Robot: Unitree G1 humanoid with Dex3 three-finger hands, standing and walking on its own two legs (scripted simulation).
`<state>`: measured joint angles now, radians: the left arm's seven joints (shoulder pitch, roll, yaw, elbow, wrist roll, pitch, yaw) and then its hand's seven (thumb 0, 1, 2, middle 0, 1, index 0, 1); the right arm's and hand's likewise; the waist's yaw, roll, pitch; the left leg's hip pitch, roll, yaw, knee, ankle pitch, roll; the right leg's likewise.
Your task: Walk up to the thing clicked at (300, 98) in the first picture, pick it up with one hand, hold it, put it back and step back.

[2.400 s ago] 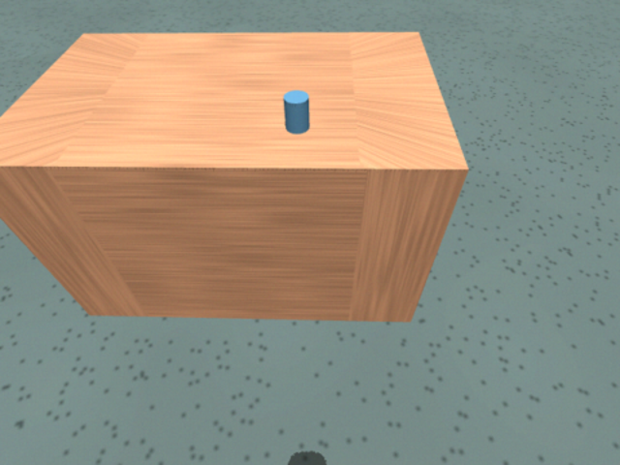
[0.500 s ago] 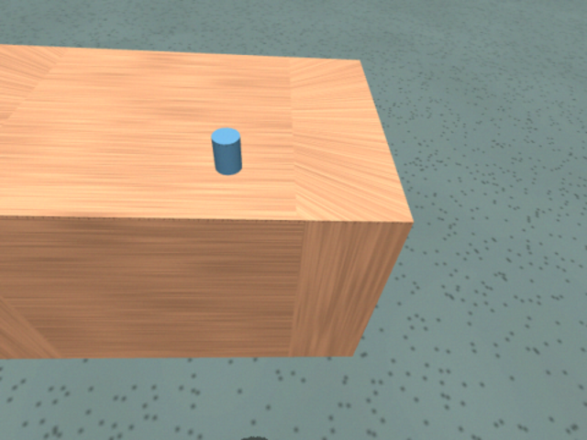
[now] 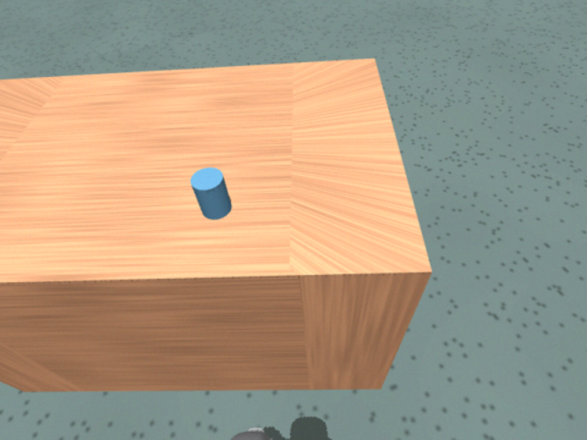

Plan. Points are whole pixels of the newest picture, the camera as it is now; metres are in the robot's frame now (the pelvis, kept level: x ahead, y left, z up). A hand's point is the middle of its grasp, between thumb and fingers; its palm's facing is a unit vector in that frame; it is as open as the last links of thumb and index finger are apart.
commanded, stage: walk up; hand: left
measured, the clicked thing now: (212, 194) +0.56 +0.19 -0.02
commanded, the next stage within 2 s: stand in 1.30 s
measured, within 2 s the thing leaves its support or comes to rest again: neither
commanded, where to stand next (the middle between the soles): +0.10 +0.03 m, yaw +1 degrees
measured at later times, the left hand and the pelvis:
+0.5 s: hand out of the picture +0.09 +0.29 -0.15, palm faces -0.01 -0.93 -0.37, open 7.4 cm; pelvis +0.03 +0.02 +0.00, yaw +1 degrees
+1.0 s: hand out of the picture +0.12 +0.27 -0.14, palm faces -0.03 -0.94 -0.34, open 7.4 cm; pelvis +0.04 +0.02 +0.02, yaw +0 degrees
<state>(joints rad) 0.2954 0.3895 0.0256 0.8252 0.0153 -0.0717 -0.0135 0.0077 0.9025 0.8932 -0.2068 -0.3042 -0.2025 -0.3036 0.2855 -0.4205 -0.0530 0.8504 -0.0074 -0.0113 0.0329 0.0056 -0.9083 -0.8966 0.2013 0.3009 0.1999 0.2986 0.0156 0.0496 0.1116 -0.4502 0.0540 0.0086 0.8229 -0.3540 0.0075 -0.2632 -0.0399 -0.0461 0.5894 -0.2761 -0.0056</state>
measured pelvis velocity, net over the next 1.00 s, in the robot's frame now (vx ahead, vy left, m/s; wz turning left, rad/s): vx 0.04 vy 0.02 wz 0.01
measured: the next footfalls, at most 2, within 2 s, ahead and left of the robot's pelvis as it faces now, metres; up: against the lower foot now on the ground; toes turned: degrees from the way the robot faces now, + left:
left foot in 0.08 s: +0.13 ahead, +0.14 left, +0.00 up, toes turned +2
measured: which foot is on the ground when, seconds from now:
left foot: up 0.00-0.06, down 0.08-1.00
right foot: down 0.00-1.00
